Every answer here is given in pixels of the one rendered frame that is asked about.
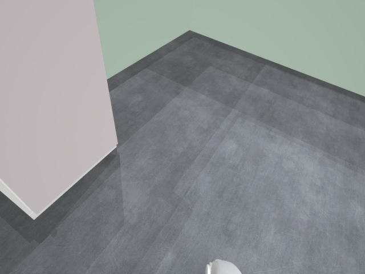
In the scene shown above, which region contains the robot right thigh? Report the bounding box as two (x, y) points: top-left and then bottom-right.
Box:
(205, 260), (242, 274)

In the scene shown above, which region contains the fridge door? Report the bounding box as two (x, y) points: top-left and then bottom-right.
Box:
(0, 0), (118, 214)

